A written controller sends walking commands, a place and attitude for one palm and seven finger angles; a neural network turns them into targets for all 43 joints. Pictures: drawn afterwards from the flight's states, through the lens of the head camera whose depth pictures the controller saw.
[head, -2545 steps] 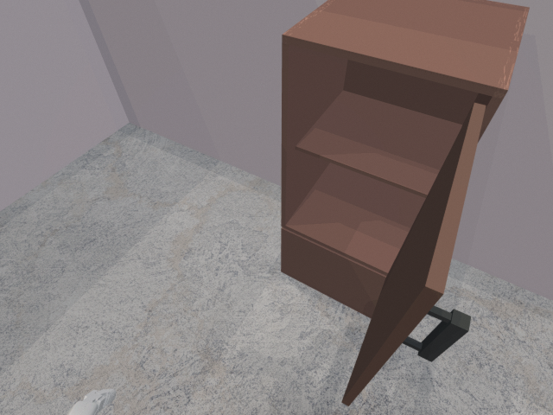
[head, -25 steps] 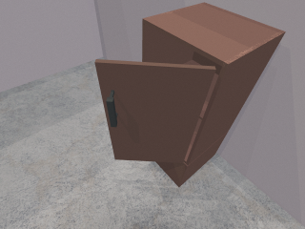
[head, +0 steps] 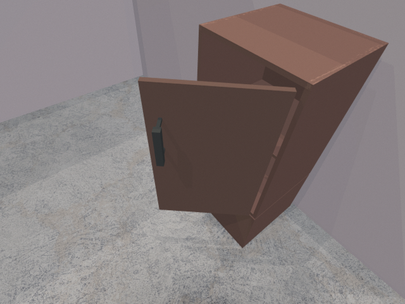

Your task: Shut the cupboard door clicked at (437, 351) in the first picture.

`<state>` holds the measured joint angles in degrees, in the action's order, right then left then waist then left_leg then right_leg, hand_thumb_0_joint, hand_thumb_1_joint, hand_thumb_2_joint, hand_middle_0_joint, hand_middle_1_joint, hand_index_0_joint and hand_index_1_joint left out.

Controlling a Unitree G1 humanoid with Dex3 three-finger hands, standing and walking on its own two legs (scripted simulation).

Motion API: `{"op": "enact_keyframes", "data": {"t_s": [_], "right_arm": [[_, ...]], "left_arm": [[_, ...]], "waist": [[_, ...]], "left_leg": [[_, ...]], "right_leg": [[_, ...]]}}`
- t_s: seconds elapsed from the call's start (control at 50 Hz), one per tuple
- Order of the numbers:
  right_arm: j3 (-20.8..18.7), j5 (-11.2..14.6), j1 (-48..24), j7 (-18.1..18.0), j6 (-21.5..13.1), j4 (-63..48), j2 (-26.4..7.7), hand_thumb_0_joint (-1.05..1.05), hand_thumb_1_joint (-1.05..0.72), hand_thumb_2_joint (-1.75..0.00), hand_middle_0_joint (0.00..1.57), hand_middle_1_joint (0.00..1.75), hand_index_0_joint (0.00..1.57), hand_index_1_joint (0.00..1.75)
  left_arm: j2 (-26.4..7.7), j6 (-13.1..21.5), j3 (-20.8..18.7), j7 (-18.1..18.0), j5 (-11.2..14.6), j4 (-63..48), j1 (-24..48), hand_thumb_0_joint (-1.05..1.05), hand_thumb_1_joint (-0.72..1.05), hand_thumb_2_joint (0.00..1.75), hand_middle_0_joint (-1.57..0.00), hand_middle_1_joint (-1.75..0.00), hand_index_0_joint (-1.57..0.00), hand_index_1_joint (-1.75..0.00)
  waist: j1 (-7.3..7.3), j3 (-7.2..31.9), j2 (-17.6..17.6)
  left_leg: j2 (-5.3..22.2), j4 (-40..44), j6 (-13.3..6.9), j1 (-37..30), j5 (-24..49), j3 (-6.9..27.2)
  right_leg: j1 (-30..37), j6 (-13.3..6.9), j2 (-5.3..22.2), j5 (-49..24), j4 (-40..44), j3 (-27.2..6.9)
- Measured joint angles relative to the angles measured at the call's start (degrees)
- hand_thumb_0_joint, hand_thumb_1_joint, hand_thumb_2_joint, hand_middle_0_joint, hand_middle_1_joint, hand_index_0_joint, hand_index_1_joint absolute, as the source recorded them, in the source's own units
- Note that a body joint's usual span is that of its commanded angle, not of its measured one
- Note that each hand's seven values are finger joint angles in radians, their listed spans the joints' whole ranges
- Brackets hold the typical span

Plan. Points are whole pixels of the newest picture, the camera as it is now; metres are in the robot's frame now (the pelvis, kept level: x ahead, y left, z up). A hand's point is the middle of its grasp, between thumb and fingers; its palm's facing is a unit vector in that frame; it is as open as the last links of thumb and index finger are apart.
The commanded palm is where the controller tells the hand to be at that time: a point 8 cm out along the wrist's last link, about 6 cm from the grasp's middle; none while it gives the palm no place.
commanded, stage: look again from close up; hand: left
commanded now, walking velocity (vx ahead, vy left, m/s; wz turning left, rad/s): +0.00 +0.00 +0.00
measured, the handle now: (160, 142) +0.51 +0.15 -0.01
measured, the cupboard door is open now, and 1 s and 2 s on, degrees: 48 48 48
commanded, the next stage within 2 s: shuffle to correct the standing spot in 0.44 s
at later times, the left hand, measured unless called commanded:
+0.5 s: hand out of the picture -0.02 +0.15 -0.18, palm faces +0.01 -0.99 -0.15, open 7.4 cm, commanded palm none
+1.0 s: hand out of the picture +0.01 +0.12 -0.18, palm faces +0.03 -0.99 -0.14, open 7.4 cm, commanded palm none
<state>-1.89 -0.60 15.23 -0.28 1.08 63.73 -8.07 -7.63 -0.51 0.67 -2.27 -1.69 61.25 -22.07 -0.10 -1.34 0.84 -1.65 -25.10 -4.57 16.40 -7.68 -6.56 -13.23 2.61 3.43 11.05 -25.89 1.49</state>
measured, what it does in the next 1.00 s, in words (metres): shifts its weight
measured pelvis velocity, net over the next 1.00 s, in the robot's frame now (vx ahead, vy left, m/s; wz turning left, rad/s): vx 0.05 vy -0.03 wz -0.01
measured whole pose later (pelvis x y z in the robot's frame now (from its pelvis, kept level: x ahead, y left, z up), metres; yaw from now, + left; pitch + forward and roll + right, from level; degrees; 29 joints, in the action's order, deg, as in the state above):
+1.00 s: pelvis +0.05 -0.03 +0.00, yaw -1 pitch +0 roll +0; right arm -1.7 -0.8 15.4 -1.7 0.0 65.2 -7.3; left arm -6.8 0.3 0.0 -1.7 -1.0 62.7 -22.5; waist 0.2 -1.3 1.0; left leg 1.0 -27.9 -1.9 14.1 -13.4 -5.9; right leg -10.3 0.5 0.9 16.0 -26.7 1.8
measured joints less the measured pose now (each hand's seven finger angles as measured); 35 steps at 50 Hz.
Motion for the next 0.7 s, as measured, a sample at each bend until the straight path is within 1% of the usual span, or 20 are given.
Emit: {"op": "enact_keyframes", "data": {"t_s": [0.6, 0.64, 0.7], "right_arm": [[0.25, 0.03, 0.49, -0.18, -0.43, 1.43, 1.11, 0.01, -0.91, -0.9, 0.2, 0.3, 0.2, 0.3], [0.21, -0.1, 0.58, -0.22, -0.42, 1.57, 1.22, 0.01, -0.91, -0.9, 0.2, 0.3, 0.2, 0.3], [-0.02, -0.31, 0.88, -0.3, -0.26, 1.59, 1.42, 0.01, -0.91, -0.9, 0.2, 0.3, 0.2, 0.3]], "left_arm": [[0.41, 0.42, -0.15, 0.02, 0.23, 0.54, 1.57, 0.01, 0.9, 0.9, -0.2, -0.3, -0.19, -0.3], [0.46, 0.34, -0.25, 0.14, 0.17, 0.7, 1.5, 0.01, 0.9, 0.9, -0.2, -0.3, -0.19, -0.3], [0.56, -0.03, -0.62, 0.46, 0.0, 0.75, 1.1, 0.01, 0.9, 0.9, -0.2, -0.3, -0.19, -0.3]], "waist": [[0.51, -0.28, 0.33], [0.57, -0.1, 0.37], [0.59, 0.33, 0.36]], "left_leg": [[0.25, 0.91, 0.41, -0.74, -0.31, 0.1], [0.29, 0.88, 0.56, -0.84, -0.63, 0.17], [0.43, 0.37, 0.65, -0.85, -1.78, 0.23]], "right_leg": [[0.76, -0.02, -0.39, 0.15, 1.11, -0.11], [0.88, -0.22, -0.47, 0.61, 1.09, -0.08], [0.66, -0.82, -0.66, 3.23, -0.05, -0.14]]}}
